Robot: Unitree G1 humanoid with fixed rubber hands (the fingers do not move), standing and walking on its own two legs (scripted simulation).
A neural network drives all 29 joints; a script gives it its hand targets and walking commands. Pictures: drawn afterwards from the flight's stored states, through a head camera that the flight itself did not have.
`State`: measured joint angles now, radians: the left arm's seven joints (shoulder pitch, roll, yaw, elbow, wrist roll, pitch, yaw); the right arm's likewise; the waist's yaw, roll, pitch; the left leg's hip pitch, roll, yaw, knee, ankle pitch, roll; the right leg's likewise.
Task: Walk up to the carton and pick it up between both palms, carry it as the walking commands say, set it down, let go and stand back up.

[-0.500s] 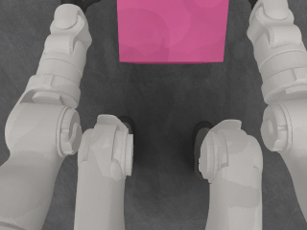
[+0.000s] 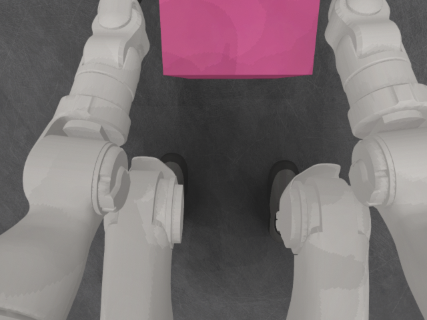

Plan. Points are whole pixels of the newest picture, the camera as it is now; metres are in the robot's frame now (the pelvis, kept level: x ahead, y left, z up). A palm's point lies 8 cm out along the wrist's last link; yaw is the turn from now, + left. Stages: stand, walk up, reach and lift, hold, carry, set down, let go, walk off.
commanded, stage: reach and lift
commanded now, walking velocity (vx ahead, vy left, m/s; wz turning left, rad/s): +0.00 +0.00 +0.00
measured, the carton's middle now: out of the picture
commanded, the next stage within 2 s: none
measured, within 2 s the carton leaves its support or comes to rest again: leaves its support in 0.42 s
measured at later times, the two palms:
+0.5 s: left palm out of the picture +0.54 +0.15 -0.17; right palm out of the picture +0.55 -0.13 -0.18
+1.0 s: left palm out of the picture +0.54 +0.14 -0.13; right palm out of the picture +0.56 -0.13 -0.13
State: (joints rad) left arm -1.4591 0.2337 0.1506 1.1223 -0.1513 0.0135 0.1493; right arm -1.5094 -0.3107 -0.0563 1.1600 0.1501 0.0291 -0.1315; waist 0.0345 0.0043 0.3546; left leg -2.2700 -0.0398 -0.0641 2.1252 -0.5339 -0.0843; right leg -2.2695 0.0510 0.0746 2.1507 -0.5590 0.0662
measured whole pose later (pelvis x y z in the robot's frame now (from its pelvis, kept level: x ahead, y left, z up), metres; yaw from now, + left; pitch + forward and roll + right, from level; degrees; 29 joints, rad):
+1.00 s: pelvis +0.01 +0.00 +0.00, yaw -1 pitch +41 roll +1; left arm -1.31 0.09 0.42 0.81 0.09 0.23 0.12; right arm -1.40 -0.17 -0.30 0.93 -0.08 0.22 -0.13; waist 0.03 -0.01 0.18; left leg -2.29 -0.09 -0.09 2.13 -0.56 -0.11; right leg -2.30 0.10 0.09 2.15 -0.58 0.09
